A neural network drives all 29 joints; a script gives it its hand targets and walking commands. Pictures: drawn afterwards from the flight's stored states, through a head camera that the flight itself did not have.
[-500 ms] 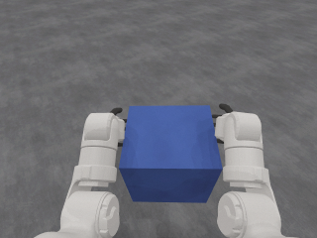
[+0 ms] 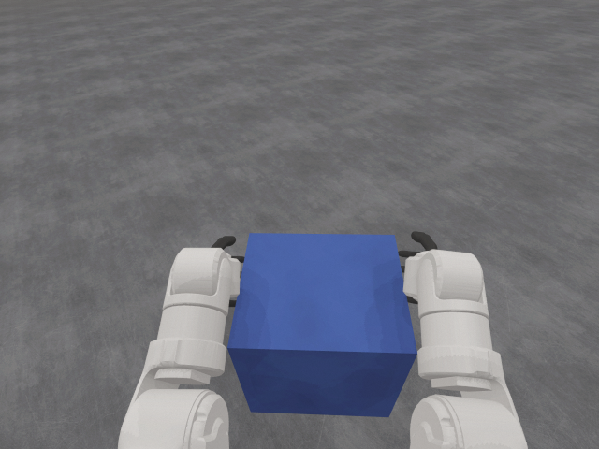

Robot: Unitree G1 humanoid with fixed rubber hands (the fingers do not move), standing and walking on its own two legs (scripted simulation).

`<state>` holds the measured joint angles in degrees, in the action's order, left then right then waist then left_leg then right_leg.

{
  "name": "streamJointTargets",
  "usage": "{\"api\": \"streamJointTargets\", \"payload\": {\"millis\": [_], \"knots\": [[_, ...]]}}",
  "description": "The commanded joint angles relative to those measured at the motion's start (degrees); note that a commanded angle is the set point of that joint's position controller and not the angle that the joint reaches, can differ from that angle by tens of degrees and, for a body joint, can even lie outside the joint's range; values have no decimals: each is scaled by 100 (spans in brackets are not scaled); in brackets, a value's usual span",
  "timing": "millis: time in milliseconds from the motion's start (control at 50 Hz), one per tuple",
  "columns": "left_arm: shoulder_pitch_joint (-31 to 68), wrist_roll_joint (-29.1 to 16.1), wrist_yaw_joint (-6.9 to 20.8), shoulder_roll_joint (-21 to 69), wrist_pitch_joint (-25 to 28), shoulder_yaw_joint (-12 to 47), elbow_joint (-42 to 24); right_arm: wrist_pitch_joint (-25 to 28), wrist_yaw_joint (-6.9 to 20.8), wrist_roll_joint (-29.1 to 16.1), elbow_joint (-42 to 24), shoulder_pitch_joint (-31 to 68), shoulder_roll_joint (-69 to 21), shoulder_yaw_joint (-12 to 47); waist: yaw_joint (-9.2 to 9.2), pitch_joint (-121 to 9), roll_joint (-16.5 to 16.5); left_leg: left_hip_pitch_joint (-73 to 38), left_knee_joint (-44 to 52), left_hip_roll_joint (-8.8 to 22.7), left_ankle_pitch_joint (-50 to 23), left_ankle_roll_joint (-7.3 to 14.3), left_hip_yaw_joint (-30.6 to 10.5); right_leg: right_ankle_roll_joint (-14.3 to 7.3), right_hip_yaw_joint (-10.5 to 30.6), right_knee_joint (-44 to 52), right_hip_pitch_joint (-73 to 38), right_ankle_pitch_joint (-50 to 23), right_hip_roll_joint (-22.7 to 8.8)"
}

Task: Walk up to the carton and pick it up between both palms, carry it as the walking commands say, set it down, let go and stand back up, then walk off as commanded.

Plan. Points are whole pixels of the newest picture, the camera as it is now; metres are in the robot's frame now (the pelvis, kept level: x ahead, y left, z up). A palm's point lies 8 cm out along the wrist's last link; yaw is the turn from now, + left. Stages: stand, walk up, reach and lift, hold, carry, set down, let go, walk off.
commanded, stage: carry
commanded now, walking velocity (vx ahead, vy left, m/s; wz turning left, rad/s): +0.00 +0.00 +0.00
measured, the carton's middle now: (320, 326) +0.31 -0.02 +0.02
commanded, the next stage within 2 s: none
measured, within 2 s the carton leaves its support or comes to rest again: neither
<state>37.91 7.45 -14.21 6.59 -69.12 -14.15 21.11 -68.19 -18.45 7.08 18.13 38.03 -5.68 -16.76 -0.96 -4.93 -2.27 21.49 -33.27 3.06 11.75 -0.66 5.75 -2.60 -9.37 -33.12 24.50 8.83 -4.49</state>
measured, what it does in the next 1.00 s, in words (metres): stands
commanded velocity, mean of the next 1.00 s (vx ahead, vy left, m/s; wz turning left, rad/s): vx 0.00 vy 0.00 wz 0.00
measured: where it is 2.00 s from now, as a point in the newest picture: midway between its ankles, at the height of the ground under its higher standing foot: outside the picture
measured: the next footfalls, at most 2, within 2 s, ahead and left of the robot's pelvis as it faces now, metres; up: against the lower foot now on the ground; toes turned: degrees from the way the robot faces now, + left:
none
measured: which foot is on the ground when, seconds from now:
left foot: down 0.00-1.00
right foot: down 0.00-1.00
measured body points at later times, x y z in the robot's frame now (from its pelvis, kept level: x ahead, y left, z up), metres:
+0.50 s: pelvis +0.00 +0.00 +0.00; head -0.02 -0.02 +0.45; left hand +0.35 +0.13 +0.08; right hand +0.35 -0.16 +0.08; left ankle +0.06 +0.13 -0.72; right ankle +0.10 -0.10 -0.73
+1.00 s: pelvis +0.00 +0.01 +0.00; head -0.02 +0.00 +0.45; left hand +0.34 +0.13 +0.07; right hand +0.34 -0.16 +0.07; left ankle +0.06 +0.13 -0.72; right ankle +0.10 -0.10 -0.73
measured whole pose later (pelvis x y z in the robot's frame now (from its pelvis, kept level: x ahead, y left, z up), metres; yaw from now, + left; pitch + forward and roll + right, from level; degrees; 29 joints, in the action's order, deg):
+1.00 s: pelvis +0.00 +0.01 +0.00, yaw -1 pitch +1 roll +1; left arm 31.2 10.3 -12.9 8.4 -54.6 -13.9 22.9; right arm -51.9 -13.9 11.3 21.6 31.6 -8.3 -17.9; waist -0.9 -5.1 -0.4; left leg 21.7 -33.2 3.7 11.9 -0.3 6.9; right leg -2.2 -9.2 -31.8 24.6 7.9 -4.4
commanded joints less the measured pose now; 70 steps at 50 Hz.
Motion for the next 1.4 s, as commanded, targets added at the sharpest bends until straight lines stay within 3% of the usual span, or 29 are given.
{"api": "streamJointTargets", "payload": {"millis": [0, 100, 220, 260, 320, 380, 400, 420, 440, 460, 480, 540, 580, 640, 720, 740, 760, 880, 940, 960, 980, 1000, 1020, 1040, 1060, 1140, 1200, 1260, 1380], "knots": [[4756, -2309, 2047, 5856, 458, 2351, -1085, 189, 2631, -2387, -50, 4274, -6267, 2757, 24, -2575, 828, -717, 405, 494, -111, 151, -500, 34, 857, 834, -1253, 667, -716], [5020, -2561, 2018, 6000, 532, 2757, -1971, 255, 2668, -2600, -617, 4334, -6499, 2981, 49, -2900, 367, -851, 304, 381, -436, 113, -274, 80, 735, 573, -1405, -66, -709], [4342, -1875, 2083, 5599, 809, 2171, -566, 585, 2689, -1909, 490, 3766, -5999, 2446, 42, -2704, 557, -664, 317, 393, -272, 84, -285, 39, 799, 780, -1266, 421, -685], [5029, -2338, 2110, 5876, 919, 2675, -1456, 750, 2678, -2372, -745, 4796, -6174, 3011, 49, -2620, 426, -607, 395, 482, -174, 109, -345, -2, 805, 748, -1465, 147, -677], [4718, -2248, 2087, 5963, 906, 2658, -1335, 747, 2665, -2258, -482, 4332, -6186, 2879, 60, -2722, 59, -645, 559, 533, 253, 104, -420, 26, 829, 756, -1297, 856, -662], [4427, -1724, 2102, 5599, 1165, 1944, -63, 944, 2641, -1498, 899, 3742, -5796, 2101, 52, -2869, 476, -780, 454, 565, -139, 169, -511, 22, 778, 680, -1396, 668, -554], [4604, -2048, 2100, 5741, 1182, 2324, -760, 969, 2642, -1808, 277, 3898, -5933, 2413, 60, -2974, 171, -679, 485, 635, -387, 177, -545, 52, 752, 506, -1597, 169, -504], [4692, -2171, 2120, 5717, 1251, 2438, -903, 1008, 2628, -2012, -131, 4291, -5942, 2689, 56, -2829, 672, -606, 338, 488, -283, 100, -379, 69, 784, 568, -1496, -146, -592], [4474, -2067, 2122, 5675, 1264, 2375, -924, 1047, 2659, -1906, 31, 3924, -5965, 2624, 59, -2829, 219, -750, 397, 591, -584, 41, -376, 56, 739, 466, -1431, -184, -536], [3944, -1432, 2137, 5561, 1389, 1612, 428, 1223, 2615, -1317, 989, 3768, -5656, 1901, 66, -2770, 284, -624, 486, 615, -388, 56, -417, 38, 726, 474, -1369, 62, -544], [4525, -1867, 2074, 5654, 1448, 2184, -836, 1261, 2611, -1783, -51, 4239, -5894, 2393, 76, -2789, -115, -645, 521, 639, -374, 90, -448, 60, 735, 462, -1435, 155, -563], [4194, -1712, 2114, 5526, 1621, 2023, -607, 1367, 2624, -1454, 486, 3500, -5869, 2242, 45, -2389, 758, -485, 289, 430, 242, 100, -273, 76, 907, 974, -1097, 888, -628], [4301, -2080, 2128, 5658, 1522, 2616, -1353, 1259, 2626, -1844, -70, 3548, -6155, 2775, 44, -2262, 655, -545, 269, 303, 279, 95, -139, 59, 914, 1167, -978, 1219, -703], [3756, -1613, 2121, 5477, 1613, 2128, -91, 1431, 2585, -1362, 632, 3245, -5609, 2322, 46, -2483, 502, -629, 393, 511, 65, 129, -323, 39, 855, 892, -1182, 719, -643], [4026, -2081, 2070, 5728, 1558, 2733, -1299, 1360, 2610, -1926, -418, 3492, -5947, 2913, 82, -2666, -44, -475, 556, 542, -275, 71, -391, 80, 704, 432, -1533, -103, -576], [3576, -1390, 2073, 5373, 1723, 1994, -52, 1482, 2652, -1292, 1072, 2961, -5718, 2127, 73, -2563, 284, -474, 640, 634, 7, 119, -499, 100, 730, 558, -1449, 343, -536], [4223, -1757, 2042, 5429, 1801, 2367, -921, 1573, 2620, -1623, 192, 3523, -5708, 2501, 75, -2609, 235, -307, 557, 608, 34, 135, -440, 56, 794, 587, -1658, 259, -531], [4289, -2094, 2039, 5558, 1910, 2851, -1507, 1693, 2625, -1994, -761, 3947, -5742, 3071, 52, -2534, 375, -566, 425, 407, 230, 115, -265, 71, 1001, 1015, -1076, 1034, -716], [3396, -1410, 2044, 5274, 1922, 2155, -131, 1663, 2654, -1306, 939, 2732, -5565, 2307, 70, -2520, 229, -545, 614, 500, 213, 124, -363, 115, 783, 741, -1278, 856, -587], [3907, -1826, 2025, 5422, 1957, 2631, -779, 1763, 2604, -1640, -43, 3468, -5441, 2681, 87, -2743, -52, -537, 619, 569, -197, 120, -424, 120, 732, 504, -1497, 203, -521], [3928, -1865, 2041, 5345, 1994, 2628, -1055, 1740, 2620, -1682, 35, 3147, -5566, 2789, 87, -2596, 338, -433, 474, 536, -166, 86, -368, 116, 771, 587, -1557, 4, -502], [3394, -1312, 2061, 5167, 2138, 2020, -79, 1876, 2675, -1334, 760, 3075, -5458, 2345, 88, -2613, 429, -358, 489, 518, -132, 104, -376, 147, 783, 531, -1671, -90, -580], [4000, -2064, 2039, 5596, 1993, 2879, -1524, 1771, 2634, -1979, -831, 3676, -5650, 3092, 79, -2507, 245, -339, 627, 542, 333, 135, -357, 107, 872, 680, -1393, 668, -620], [2844, -1182, 2099, 5355, 2014, 1946, 472, 1785, 2698, -1160, 1113, 2569, -5491, 2242, 73, -2246, 638, -274, 566, 528, 624, 118, -339, 142, 877, 861, -1150, 1080, -607], [3689, -1716, 2061, 5396, 2106, 2514, -796, 1897, 2643, -1535, -8, 3257, -5511, 2638, 50, -2466, 454, -458, 527, 493, 598, 141, -332, 131, 918, 906, -1213, 1158, -637], [3575, -1819, 2043, 5426, 2076, 2622, -863, 1851, 2632, -1640, -99, 3199, -5484, 2728, 93, -2426, 45, -446, 867, 598, 405, 185, -523, 225, 714, 576, -1147, 679, -487], [3324, -1365, 2069, 5210, 2260, 2072, -249, 1975, 2646, -1090, 957, 2444, -5422, 2202, 73, -2304, 380, -437, 730, 523, 567, 180, -375, 173, 897, 708, -1163, 758, -541], [3711, -1936, 2067, 5493, 2252, 2788, -1498, 2033, 2588, -1685, -715, 3253, -5569, 2951, 60, -2565, 249, -476, 611, 554, 62, 141, -373, 188, 878, 586, -1446, 253, -621], [3058, -1583, 2009, 5130, 2295, 2682, -1218, 1990, 2597, -1448, -85, 2385, -5408, 2911, 59, -2462, 261, -504, 586, 551, -168, 110, -358, 201, 831, 504, -1379, 143, -611]]}}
